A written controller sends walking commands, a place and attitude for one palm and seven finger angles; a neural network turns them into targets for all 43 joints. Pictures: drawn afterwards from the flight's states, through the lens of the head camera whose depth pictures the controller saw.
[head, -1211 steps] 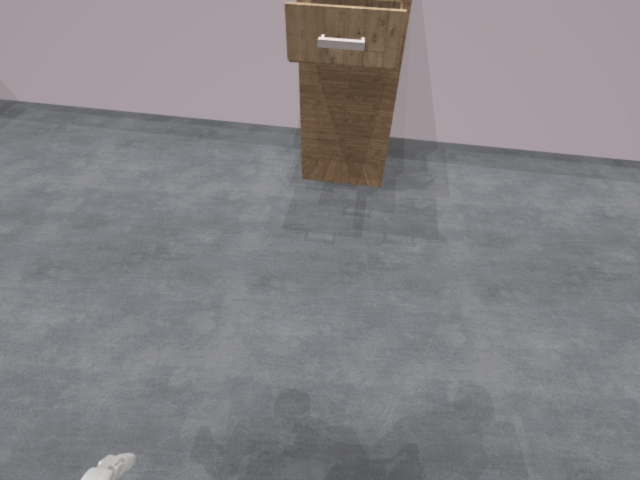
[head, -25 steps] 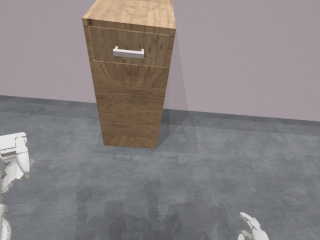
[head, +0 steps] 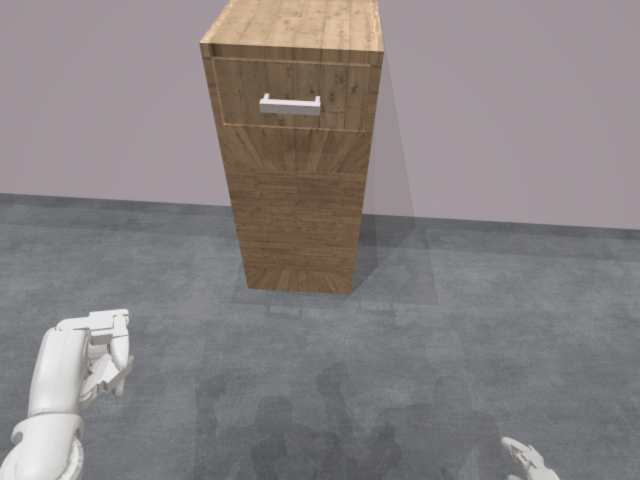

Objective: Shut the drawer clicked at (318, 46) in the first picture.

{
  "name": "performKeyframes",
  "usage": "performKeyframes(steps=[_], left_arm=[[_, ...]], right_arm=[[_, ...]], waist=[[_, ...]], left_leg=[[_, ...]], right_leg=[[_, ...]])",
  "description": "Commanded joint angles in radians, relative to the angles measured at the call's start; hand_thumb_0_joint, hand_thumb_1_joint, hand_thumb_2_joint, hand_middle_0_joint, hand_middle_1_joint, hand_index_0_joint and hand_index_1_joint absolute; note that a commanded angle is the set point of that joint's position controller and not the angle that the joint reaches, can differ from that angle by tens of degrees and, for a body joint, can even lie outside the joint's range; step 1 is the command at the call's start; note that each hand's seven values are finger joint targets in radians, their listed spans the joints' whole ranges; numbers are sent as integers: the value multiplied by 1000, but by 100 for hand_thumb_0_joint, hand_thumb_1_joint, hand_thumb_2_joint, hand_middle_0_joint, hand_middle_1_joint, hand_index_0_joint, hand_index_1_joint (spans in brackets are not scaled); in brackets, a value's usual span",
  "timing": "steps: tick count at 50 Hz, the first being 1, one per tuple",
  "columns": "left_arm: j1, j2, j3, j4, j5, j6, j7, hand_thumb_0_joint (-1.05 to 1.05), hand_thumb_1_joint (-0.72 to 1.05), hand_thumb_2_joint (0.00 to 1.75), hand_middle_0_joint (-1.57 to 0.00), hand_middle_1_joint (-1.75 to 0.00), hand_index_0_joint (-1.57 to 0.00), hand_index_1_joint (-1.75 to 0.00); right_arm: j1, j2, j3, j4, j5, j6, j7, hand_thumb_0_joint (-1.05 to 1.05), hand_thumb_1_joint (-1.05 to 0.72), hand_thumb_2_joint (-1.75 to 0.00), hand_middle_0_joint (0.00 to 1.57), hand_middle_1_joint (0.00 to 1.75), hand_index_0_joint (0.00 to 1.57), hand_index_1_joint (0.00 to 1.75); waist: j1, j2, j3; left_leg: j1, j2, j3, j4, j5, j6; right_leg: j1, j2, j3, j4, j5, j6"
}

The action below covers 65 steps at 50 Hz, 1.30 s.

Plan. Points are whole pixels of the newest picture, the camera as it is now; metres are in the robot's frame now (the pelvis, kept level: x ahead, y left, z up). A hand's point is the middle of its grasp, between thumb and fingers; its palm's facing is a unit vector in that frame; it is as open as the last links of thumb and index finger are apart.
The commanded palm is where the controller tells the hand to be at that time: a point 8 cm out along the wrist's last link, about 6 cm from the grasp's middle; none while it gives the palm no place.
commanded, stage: let the arm hang, fingers relaxed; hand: left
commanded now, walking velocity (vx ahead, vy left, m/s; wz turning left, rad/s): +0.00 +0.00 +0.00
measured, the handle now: (291, 102) +0.89 +0.09 +0.04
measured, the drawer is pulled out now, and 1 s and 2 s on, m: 0.00 0.00 0.00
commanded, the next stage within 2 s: look to check the result in 1.02 s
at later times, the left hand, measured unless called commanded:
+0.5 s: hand out of the picture +0.01 +0.20 -0.16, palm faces +0.02 -0.96 -0.26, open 5.3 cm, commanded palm none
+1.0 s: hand out of the picture +0.01 +0.15 -0.16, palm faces +0.03 -0.98 -0.18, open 7.4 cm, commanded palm none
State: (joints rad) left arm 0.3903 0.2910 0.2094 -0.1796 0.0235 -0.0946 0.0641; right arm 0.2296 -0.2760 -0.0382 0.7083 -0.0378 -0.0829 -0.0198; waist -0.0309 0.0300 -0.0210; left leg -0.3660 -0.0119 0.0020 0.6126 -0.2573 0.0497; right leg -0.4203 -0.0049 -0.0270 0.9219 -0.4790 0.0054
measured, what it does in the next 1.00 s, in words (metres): steps on the spot: right foot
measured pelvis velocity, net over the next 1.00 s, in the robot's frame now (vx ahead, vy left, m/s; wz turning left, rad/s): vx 0.01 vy -0.02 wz -0.01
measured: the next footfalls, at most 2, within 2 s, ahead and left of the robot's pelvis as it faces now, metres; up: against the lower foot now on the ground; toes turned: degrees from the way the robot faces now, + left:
right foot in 0.14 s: +0.05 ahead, -0.14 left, +0.00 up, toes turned +0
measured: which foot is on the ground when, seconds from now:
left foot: down 0.00-1.00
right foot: up 0.00-0.12, down 0.14-1.00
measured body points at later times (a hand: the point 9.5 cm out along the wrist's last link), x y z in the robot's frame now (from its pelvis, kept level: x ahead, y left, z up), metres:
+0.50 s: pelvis +0.01 -0.01 +0.01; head +0.03 -0.02 +0.46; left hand +0.01 +0.25 -0.14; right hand +0.00 -0.24 -0.15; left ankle +0.04 +0.09 -0.73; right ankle +0.01 -0.14 -0.73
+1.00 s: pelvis +0.01 -0.02 +0.01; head +0.02 -0.02 +0.46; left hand +0.01 +0.20 -0.15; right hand -0.01 -0.23 -0.15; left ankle +0.04 +0.09 -0.73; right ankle +0.01 -0.14 -0.73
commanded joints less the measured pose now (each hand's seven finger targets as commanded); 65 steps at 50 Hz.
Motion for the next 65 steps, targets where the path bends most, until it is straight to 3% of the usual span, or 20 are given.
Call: performKeyframes(steps=[1, 3, 4, 5, 6, 7, 8, 9, 10, 11, 13, 14, 15, 16, 18, 22, 26, 42, 53, 65], left_arm=[[-30, -26, -136, 348, 17, 98, -52, 0, 90, 90, -120, -138, -120, -138], [-57, -4, -144, 477, 13, 100, -52, 0, 90, 90, -112, -130, -112, -130], [-58, 18, -146, 542, 8, 100, -52, 0, 90, 90, -108, -125, -108, -125], [-45, 52, -143, 606, 4, 97, -53, 0, 90, 90, -104, -121, -104, -121], [-32, 106, -139, 663, 7, 93, -49, 0, 90, 90, -100, -117, -100, -117], [-45, 135, -143, 716, 8, 91, -49, 0, 90, 90, -96, -112, -96, -112], [-82, 146, -152, 761, 6, 92, -53, 0, 90, 90, -92, -108, -92, -108], [-127, 134, -163, 795, 3, 96, -54, 0, 90, 90, -88, -104, -88, -104], [-146, 99, -168, 842, -1, 93, -51, 0, 90, 90, -84, -99, -84, -99], [-152, 76, -174, 885, -5, 91, -49, 0, 90, 90, -80, -95, -80, -95], [-134, 35, -165, 935, -7, 86, -43, 0, 90, 90, -72, -86, -72, -86], [-126, 35, -170, 961, -10, 88, -42, 0, 90, 90, -68, -82, -68, -82], [-113, 29, -173, 992, -12, 91, -42, 0, 90, 90, -64, -78, -64, -78], [-98, 27, -172, 1019, -13, 91, -42, 0, 90, 90, -60, -73, -60, -73], [-89, 24, -176, 1072, -14, 91, -41, 0, 90, 90, -52, -65, -52, -65], [-82, 19, -182, 1145, -16, 90, -37, 0, 90, 90, -36, -47, -36, -47], [-80, 9, -188, 1200, -16, 92, -33, 0, 90, 90, -20, -30, -20, -30], [-57, -47, -185, 1288, -12, 88, -27, 0, 90, 90, -20, -30, -20, -30], [-45, -57, -181, 1299, -14, 81, -24, 0, 90, 90, -20, -30, -20, -30], [-44, -57, -180, 1309, -16, 79, -21, 0, 90, 90, -20, -30, -20, -30]], right_arm=[[13, -124, -24, -73, -12, 11, 10, 0, -90, -90, 20, 30, 20, 30], [-5, -135, -19, -48, -3, 33, 9, 0, -90, -90, 20, 30, 20, 30], [-26, -131, -13, -41, 6, 42, 9, 0, -90, -90, 20, 30, 20, 30], [-43, -110, -11, -29, 15, 49, 10, 0, -90, -90, 20, 30, 20, 30], [-40, -70, -6, -23, 23, 56, 12, 0, -90, -90, 20, 30, 20, 30], [-31, -29, 3, -15, 27, 64, 17, 0, -90, -90, 20, 30, 20, 30], [-4, -17, 6, 8, 24, 74, 21, 0, -90, -90, 20, 30, 20, 30], [25, -17, 5, 33, 24, 87, 24, 0, -90, -90, 20, 30, 20, 30], [23, -9, 6, 65, 19, 94, 19, 0, -90, -90, 20, 30, 20, 30], [25, -15, 5, 90, 19, 94, 15, 0, -90, -90, 20, 30, 20, 30], [59, -1, 1, 128, 13, 90, 11, 0, -90, -90, 20, 30, 20, 30], [56, -15, 3, 144, 13, 87, 9, 0, -90, -90, 20, 30, 20, 30], [53, -12, 6, 160, 14, 84, 6, 0, -90, -90, 20, 30, 20, 30], [53, -13, 7, 174, 15, 82, 3, 0, -90, -90, 20, 30, 20, 30], [64, -18, 6, 203, 19, 79, -1, 0, -90, -90, 20, 30, 20, 30], [97, -9, 8, 260, 23, 77, -6, 0, -90, -90, 20, 30, 20, 30], [114, 4, 11, 305, 23, 82, -8, 0, -90, -90, 20, 30, 20, 30], [145, 54, 11, 377, 22, 80, -16, 0, -90, -90, 20, 30, 20, 30], [157, 65, 7, 390, 24, 74, -20, 0, -90, -90, 20, 30, 20, 30], [152, 68, 9, 402, 25, 77, -21, 0, -90, -90, 20, 30, 20, 30]], waist=[[3, -105, -117], [28, -76, -127], [41, -3, -108], [54, 46, -95], [55, -9, -82], [33, -49, -26], [4, -21, 0], [-16, -18, 11], [-10, -111, 32], [-9, -131, 53], [-11, -2, 14], [0, 77, 10], [14, 105, 7], [24, 89, -1], [29, 16, -2], [27, -21, 1], [22, -32, 63], [21, 0, 130], [22, -20, 77], [21, -31, 99]], left_leg=[[219, 264, -252, -127, 682, 138], [200, 216, -181, -132, 596, 98], [137, 180, -143, -137, 502, 66], [62, 132, -107, -121, 340, 34], [-16, 61, -70, -77, 108, -5], [-26, 12, -28, -48, -96, -32], [46, 0, -8, -33, -132, -36], [116, 5, -20, -38, -119, -32], [126, 10, -22, -33, -50, -32], [146, 18, -26, -38, -1, -32], [185, 51, -56, -103, 70, -27], [170, 81, -92, -150, 99, -17], [130, 103, -117, -194, 88, -7], [109, 112, -129, -217, 87, -1], [110, 114, -128, -236, 86, 1], [152, 110, -113, -252, 99, -1], [150, 103, -104, -273, 49, -5], [135, 97, -96, -300, -6, -9], [180, 97, -75, -268, 83, -10], [186, 95, -63, -254, 110, -15]], right_leg=[[-67, -6, 50, -7, -86, 16], [61, 11, 15, -194, 41, 16], [147, 9, 14, -305, 173, 15], [246, -10, 61, -409, 280, 7], [298, -86, 198, -480, 336, -24], [207, -200, 303, -563, 288, -75], [101, -240, 314, -600, 182, -118], [16, -199, 266, -625, -6, -117], [7, -142, 250, -632, -1, -105], [0, -132, 229, -630, 61, -104], [41, -104, 172, -574, 178, -86], [79, -74, 145, -536, 220, -70], [137, -61, 116, -520, 250, -59], [184, -54, 105, -516, 275, -54], [215, -56, 99, -523, 294, -53], [216, -66, 99, -546, 290, -53], [183, -69, 100, -573, 235, -53], [156, -62, 104, -585, 217, -50], [182, -69, 110, -585, 271, -53], [179, -73, 114, -597, 274, -55]])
